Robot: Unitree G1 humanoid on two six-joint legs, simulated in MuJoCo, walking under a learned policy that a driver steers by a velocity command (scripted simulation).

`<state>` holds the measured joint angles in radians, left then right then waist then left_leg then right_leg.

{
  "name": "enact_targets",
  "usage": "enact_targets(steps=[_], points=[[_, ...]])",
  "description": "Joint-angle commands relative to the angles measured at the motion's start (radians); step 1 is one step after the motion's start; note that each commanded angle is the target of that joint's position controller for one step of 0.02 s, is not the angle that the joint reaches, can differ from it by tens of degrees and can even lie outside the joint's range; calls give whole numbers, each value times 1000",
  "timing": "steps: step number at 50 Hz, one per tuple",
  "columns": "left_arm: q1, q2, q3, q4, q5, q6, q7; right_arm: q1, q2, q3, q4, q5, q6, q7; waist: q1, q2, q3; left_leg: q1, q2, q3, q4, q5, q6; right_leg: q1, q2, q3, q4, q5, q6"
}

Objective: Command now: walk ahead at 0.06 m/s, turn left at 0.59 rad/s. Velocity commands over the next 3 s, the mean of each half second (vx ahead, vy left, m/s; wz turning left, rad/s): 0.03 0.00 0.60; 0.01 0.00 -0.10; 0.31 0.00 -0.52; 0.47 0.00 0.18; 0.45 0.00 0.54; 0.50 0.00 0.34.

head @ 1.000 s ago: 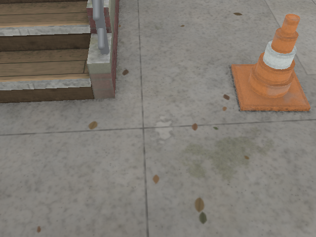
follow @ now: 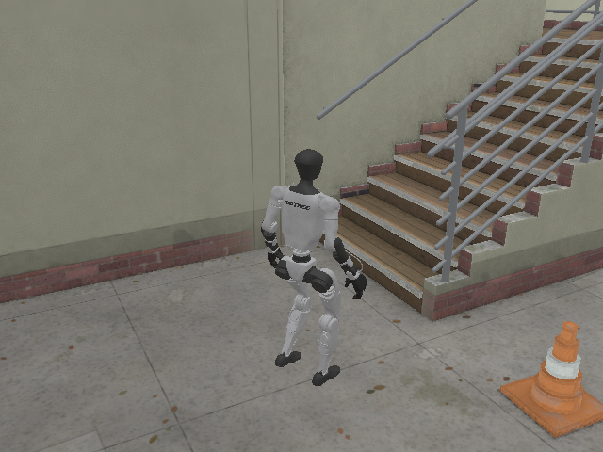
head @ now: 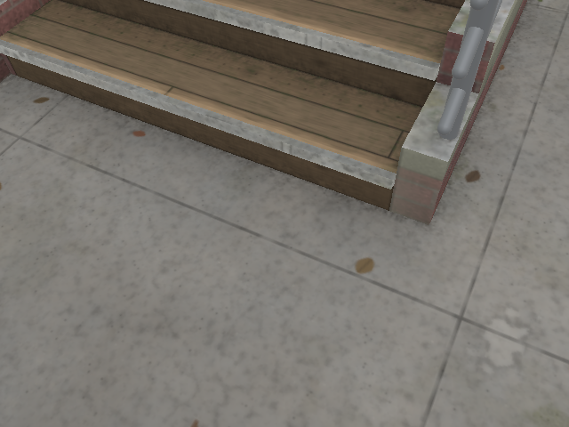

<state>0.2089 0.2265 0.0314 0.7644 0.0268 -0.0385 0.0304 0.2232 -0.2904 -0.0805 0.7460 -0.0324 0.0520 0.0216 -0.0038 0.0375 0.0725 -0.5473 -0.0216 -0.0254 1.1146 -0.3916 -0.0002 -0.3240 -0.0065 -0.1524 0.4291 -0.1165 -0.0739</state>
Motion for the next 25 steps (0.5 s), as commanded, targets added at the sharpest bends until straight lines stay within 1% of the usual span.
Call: enact_targets(steps=[1, 4, 7, 8, 9, 10, 11, 12, 13, 14, 15, 16, 17, 18, 19, 21, 23, 25], points=[[-20, 125, 30, -64, 3, -2, 1, 66, -20, 7, -54, -1, 17, 16, -25, -159, -128, 88, 41, 17, -105, 48, 6, 24, -272, 170, -190, 68, -161], [-10, 162, 43, -64, 4, 15, -3, 6, -24, 16, -87, 7, 19, 26, -3, -166, -125, 166, 38, 59, -242, 23, 16, 5, -284, 136, -182, -47, -151], [21, 194, 53, -55, 4, 31, -8, -25, -32, 17, -115, 11, 9, 25, 17, -158, -126, 221, 23, 87, -373, -12, 33, 39, -311, 127, -136, -96, -134], [20, 201, 55, -53, -1, 37, -8, -12, -28, 18, -118, 11, 1, 25, 5, -143, -127, 271, 13, 97, -459, 14, 44, 32, -307, 105, -94, -87, -113], [34, 199, 56, -45, -3, 43, -8, 20, -30, 17, -109, 12, -9, 22, -7, -117, -132, 345, -6, 97, -559, 48, 58, 7, -292, 73, -30, -71, -75], [84, 183, 57, -28, 5, 52, -12, 60, -53, 11, -99, 11, -22, 15, -14, -33, -134, 414, 24, 5, -697, 100, 73, -36, -257, 23, 82, -123, -7], [104, 100, 37, -65, 3, 60, -23, 57, -172, -13, -124, 5, -30, 1, -1, 250, -114, 475, 299, -400, -867, 118, 148, -238, -122, -81, 350, -378, 91], [0, 128, 40, -112, 3, 75, -7, 90, -252, -41, -127, 1, -27, -11, -50, 227, -31, 347, 412, -543, -871, 324, 276, -339, -8, 47, 507, -520, 110], [-30, 138, 42, -116, -5, 86, -7, 114, -201, -33, -108, 4, -25, -20, -46, 128, -38, 351, 353, -440, -832, 421, 294, -322, -32, 135, 599, -458, 110], [-7, 126, 40, -107, -16, 86, -10, 60, -161, -19, -110, 12, -24, -23, -5, 106, -34, 337, 286, -358, -821, 434, 266, -313, -36, 160, 608, -370, 106], [14, 134, 43, -91, -14, 79, -11, -9, -141, -15, -128, 13, -21, -24, 24, 91, -49, 354, 221, -302, -817, 415, 228, -305, -34, 167, 599, -298, 100], [38, 146, 48, -75, 1, 76, -13, -42, -123, -10, -142, 17, -25, -26, 30, 104, -82, 380, 189, -269, -795, 503, 221, -295, -22, 153, 629, -258, 99], [53, 151, 51, -67, 7, 75, -17, -38, -105, -5, -144, 21, -29, -24, 30, 88, -123, 405, 179, -256, -776, 595, 224, -276, -15, 154, 656, -249, 102], [51, 147, 51, -69, 5, 77, -19, -21, -105, -5, -140, 24, -32, -21, 28, 62, -145, 420, 178, -257, -765, 630, 226, -269, -11, 159, 662, -247, 106], [39, 137, 48, -75, 0, 80, -20, -3, -112, -8, -135, 25, -35, -20, 21, 48, -151, 432, 178, -267, -761, 624, 228, -270, -11, 163, 647, -245, 110], [5, 122, 42, -91, -7, 86, -18, 33, -124, -16, -126, 22, -36, -21, 1, 60, -138, 451, 179, -303, -765, 553, 237, -285, -8, 171, 583, -251, 115], [-22, 119, 38, -105, -7, 89, -15, 60, -130, -21, -121, 16, -32, -22, -19, 83, -125, 451, 183, -348, -768, 475, 249, -279, 0, 179, 517, -269, 111], [-44, 117, 34, -118, -9, 87, -13, 72, -140, -26, -119, 11, -29, -21, -31, 88, -120, 434, 182, -384, -759, 438, 256, -245, 12, 184, 453, -287, 103]])
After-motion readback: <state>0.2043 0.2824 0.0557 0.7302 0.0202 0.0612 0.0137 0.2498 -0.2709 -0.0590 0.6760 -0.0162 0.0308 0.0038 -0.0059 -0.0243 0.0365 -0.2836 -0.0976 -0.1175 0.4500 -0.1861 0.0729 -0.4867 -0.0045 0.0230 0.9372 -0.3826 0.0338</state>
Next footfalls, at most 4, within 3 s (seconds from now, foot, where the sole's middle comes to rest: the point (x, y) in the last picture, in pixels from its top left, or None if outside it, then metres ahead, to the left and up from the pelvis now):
0.20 left None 0.05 0.11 -0.77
0.66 right None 0.10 -0.07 -0.77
1.04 left None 0.02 0.10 -0.77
1.56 right None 0.28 -0.16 -0.77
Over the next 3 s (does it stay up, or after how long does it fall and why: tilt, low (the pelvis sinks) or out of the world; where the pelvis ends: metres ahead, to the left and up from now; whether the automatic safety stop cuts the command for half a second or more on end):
stays up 0.88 -0.01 0.00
